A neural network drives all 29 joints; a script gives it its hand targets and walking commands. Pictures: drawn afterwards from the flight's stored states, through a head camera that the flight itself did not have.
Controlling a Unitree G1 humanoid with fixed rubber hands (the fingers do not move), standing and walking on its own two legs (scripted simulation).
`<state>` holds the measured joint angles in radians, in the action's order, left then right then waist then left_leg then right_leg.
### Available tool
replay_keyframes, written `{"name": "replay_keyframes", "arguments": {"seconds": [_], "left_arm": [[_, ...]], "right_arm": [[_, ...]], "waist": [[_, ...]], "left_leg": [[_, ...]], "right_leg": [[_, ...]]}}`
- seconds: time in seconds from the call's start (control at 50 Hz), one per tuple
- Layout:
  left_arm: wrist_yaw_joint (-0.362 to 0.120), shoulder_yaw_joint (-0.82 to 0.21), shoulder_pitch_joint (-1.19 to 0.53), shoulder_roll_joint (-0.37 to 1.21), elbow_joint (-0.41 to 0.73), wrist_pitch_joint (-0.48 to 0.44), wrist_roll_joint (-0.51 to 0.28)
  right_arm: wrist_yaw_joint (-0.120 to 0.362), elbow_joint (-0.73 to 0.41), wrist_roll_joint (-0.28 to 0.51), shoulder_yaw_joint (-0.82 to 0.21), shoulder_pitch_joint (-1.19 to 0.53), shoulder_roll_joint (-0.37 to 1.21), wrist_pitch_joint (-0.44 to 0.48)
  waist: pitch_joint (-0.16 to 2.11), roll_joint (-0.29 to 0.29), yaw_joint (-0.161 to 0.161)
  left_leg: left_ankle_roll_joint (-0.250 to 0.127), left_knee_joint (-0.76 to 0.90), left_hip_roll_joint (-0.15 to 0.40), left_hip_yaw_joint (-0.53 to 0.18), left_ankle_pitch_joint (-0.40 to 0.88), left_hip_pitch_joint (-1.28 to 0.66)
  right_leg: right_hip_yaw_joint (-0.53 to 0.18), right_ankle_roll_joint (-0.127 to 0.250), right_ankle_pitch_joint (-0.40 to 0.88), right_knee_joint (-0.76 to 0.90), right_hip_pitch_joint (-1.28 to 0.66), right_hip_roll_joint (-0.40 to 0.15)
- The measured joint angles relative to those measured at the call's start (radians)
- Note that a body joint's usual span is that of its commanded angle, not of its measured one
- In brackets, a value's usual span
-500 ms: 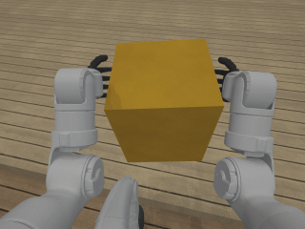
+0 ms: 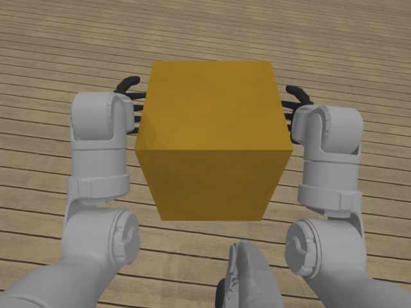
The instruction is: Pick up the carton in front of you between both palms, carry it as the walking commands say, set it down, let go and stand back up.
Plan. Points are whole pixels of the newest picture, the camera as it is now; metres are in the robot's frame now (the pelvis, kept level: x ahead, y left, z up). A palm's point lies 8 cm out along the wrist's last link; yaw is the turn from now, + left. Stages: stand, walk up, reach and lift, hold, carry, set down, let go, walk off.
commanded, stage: carry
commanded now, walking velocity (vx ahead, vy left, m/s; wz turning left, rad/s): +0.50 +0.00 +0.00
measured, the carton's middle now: (211, 147) +0.39 -0.01 +0.11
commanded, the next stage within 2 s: none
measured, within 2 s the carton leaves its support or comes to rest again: neither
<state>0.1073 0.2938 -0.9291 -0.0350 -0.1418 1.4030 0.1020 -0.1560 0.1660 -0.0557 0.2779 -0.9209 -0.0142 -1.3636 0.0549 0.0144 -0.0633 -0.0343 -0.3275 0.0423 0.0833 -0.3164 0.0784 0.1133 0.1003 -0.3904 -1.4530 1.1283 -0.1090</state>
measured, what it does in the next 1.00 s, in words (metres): climbs: right foot 0.11 m higher, then left foot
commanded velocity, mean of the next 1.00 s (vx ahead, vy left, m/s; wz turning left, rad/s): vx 0.50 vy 0.00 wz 0.00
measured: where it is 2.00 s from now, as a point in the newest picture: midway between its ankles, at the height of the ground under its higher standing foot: (190, 134)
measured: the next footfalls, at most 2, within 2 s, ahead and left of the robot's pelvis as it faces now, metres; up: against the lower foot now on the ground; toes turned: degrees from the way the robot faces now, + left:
right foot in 0.08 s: +0.29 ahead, -0.12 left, +0.11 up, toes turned -5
left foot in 0.58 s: +0.52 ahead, +0.10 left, +0.11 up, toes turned +7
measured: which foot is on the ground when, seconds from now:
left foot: down 0.00-0.10, up 0.12-0.56, down 0.58-1.00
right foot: up 0.00-0.06, down 0.08-0.60, up 0.62-1.00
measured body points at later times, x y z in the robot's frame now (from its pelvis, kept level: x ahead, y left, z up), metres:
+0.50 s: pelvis +0.30 -0.02 +0.10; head +0.30 -0.02 +0.55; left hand +0.68 +0.14 +0.29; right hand +0.70 -0.16 +0.29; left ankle +0.44 +0.11 -0.59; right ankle +0.25 -0.11 -0.63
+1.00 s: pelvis +0.58 +0.00 +0.11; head +0.61 +0.00 +0.56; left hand +0.95 +0.15 +0.22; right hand +0.95 -0.15 +0.22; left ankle +0.49 +0.10 -0.63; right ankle +0.71 -0.12 -0.61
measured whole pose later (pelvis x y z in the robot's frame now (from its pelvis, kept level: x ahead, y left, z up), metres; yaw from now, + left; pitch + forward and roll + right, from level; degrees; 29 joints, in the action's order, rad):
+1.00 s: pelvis +0.58 +0.00 +0.11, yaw +0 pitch +6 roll +0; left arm 0.14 0.23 -0.70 0.01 -0.12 1.29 0.09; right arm -0.15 0.11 -0.12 0.26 -0.69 0.07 -1.24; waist 0.05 0.02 0.00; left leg -0.01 -0.33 0.02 0.12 -0.31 0.11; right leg 0.12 -0.01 -0.07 -0.48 0.55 -0.06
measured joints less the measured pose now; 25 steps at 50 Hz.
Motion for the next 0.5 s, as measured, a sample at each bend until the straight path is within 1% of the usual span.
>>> {"name": "replay_keyframes", "arguments": {"seconds": [0.04, 0.06, 0.08, 0.1, 0.12, 0.14, 0.16, 0.18, 0.2, 0.22, 0.24, 0.28, 0.32, 0.36, 0.4, 0.46, 0.5], "left_arm": [[0.009, -0.019, -0.01, -0.005, -0.055, -0.004, -0.009], [0.013, -0.028, -0.01, -0.004, -0.085, -0.011, -0.013], [0.018, -0.041, -0.007, -0.001, -0.112, -0.02, -0.017], [0.03, -0.059, 0.001, 0.008, -0.129, -0.032, -0.019], [0.036, -0.073, 0.007, 0.015, -0.14, -0.044, -0.022], [0.044, -0.085, 0.014, 0.021, -0.146, -0.053, -0.03], [0.051, -0.097, 0.027, 0.023, -0.142, -0.057, -0.04], [0.057, -0.105, 0.041, 0.022, -0.128, -0.057, -0.051], [0.061, -0.11, 0.053, 0.02, -0.111, -0.055, -0.063], [0.065, -0.111, 0.059, 0.017, -0.093, -0.052, -0.073], [0.069, -0.109, 0.057, 0.015, -0.075, -0.049, -0.082], [0.074, -0.098, 0.046, 0.013, -0.036, -0.045, -0.091], [0.075, -0.081, 0.028, 0.017, -0.001, -0.042, -0.09], [0.072, -0.063, 0.01, 0.023, 0.014, -0.04, -0.078], [0.066, -0.05, -0.002, 0.028, 0.005, -0.036, -0.061], [0.052, -0.043, -0.004, 0.031, -0.041, -0.029, -0.035], [0.044, -0.044, 0.001, 0.033, -0.082, -0.025, -0.02]], "right_arm": [[0.015, 0.037, -0.018, 0.017, -0.003, -0.004, -0.003], [0.023, 0.054, -0.027, 0.025, 0.003, -0.005, -0.002], [0.031, 0.067, -0.034, 0.032, 0.013, -0.009, 0.0], [0.035, 0.078, -0.042, 0.032, 0.022, -0.015, 0.005], [0.042, 0.084, -0.045, 0.039, 0.027, -0.023, 0.011], [0.047, 0.089, -0.045, 0.047, 0.032, -0.029, 0.016], [0.049, 0.088, -0.045, 0.051, 0.038, -0.031, 0.017], [0.049, 0.077, -0.049, 0.054, 0.043, -0.028, 0.014], [0.049, 0.06, -0.054, 0.056, 0.049, -0.021, 0.01], [0.048, 0.039, -0.059, 0.056, 0.053, -0.016, 0.004], [0.047, 0.014, -0.061, 0.056, 0.053, -0.012, -0.003], [0.044, -0.036, -0.059, 0.055, 0.046, -0.009, -0.011], [0.041, -0.074, -0.055, 0.055, 0.031, -0.011, -0.015], [0.039, -0.087, -0.052, 0.054, 0.015, -0.016, -0.015], [0.037, -0.073, -0.052, 0.049, 0.004, -0.019, -0.014], [0.036, -0.014, -0.05, 0.04, -0.002, -0.027, -0.014], [0.036, 0.038, -0.047, 0.032, -0.001, -0.034, -0.012]], "waist": [[0.031, -0.002, 0.028], [0.042, 0.0, 0.047], [0.043, 0.002, 0.073], [0.031, -0.016, 0.107], [0.017, -0.024, 0.136], [-0.001, -0.028, 0.159], [-0.017, -0.034, 0.177], [-0.032, -0.04, 0.188], [-0.044, -0.043, 0.193], [-0.055, -0.043, 0.193], [-0.065, -0.04, 0.191], [-0.083, -0.031, 0.184], [-0.085, -0.03, 0.173], [-0.069, -0.033, 0.159], [-0.04, -0.036, 0.144], [0.013, -0.038, 0.121], [0.048, -0.037, 0.106]], "left_leg": [[0.006, 0.042, 0.027, 0.011, 0.015, -0.053], [0.01, 0.02, 0.039, 0.021, 0.023, -0.064], [0.014, -0.055, 0.054, 0.029, 0.033, -0.056], [0.01, -0.197, 0.082, 0.018, 0.087, -0.013], [0.017, -0.436, 0.069, -0.04, 0.115, 0.077], [0.014, -0.698, 0.03, -0.103, 0.103, 0.179], [0.004, -0.923, -0.011, -0.143, 0.092, 0.27], [-0.012, -1.092, -0.04, -0.159, 0.079, 0.351], [-0.028, -1.207, -0.057, -0.16, 0.082, 0.421], [-0.04, -1.273, -0.066, -0.154, 0.058, 0.485], [-0.049, -1.303, -0.068, -0.145, 0.033, 0.543], [-0.057, -1.26, -0.061, -0.122, -0.049, 0.632], [-0.057, -1.14, -0.041, -0.098, -0.073, 0.694], [-0.048, -1.007, -0.014, -0.077, -0.038, 0.735], [-0.035, -0.859, 0.012, -0.062, 0.023, 0.745], [-0.013, -0.62, 0.033, -0.049, 0.116, 0.7], [-0.005, -0.464, 0.031, -0.033, 0.157, 0.638]], "right_leg": [[0.042, 0.012, 0.058, 0.236, -0.1, 0.023], [0.06, 0.017, 0.073, 0.343, -0.173, 0.045], [0.068, 0.014, 0.135, 0.444, -0.253, 0.073], [0.08, 0.011, 0.184, 0.467, -0.297, 0.094], [0.084, 0.01, 0.176, 0.467, -0.324, 0.102], [0.082, 0.01, 0.153, 0.476, -0.353, 0.107], [0.079, 0.011, 0.134, 0.498, -0.387, 0.114], [0.075, 0.01, 0.124, 0.528, -0.424, 0.12], [0.072, 0.007, 0.12, 0.563, -0.459, 0.125], [0.069, 0.003, 0.121, 0.599, -0.492, 0.126], [0.065, 0.001, 0.123, 0.632, -0.524, 0.126], [0.056, -0.001, 0.121, 0.693, -0.585, 0.122], [0.048, -0.005, 0.116, 0.746, -0.637, 0.118], [0.041, -0.013, 0.106, 0.792, -0.683, 0.115], [0.033, -0.025, 0.091, 0.834, -0.732, 0.113], [0.02, -0.05, 0.061, 0.894, -0.815, 0.109], [0.013, -0.067, 0.033, 0.925, -0.874, 0.103]]}}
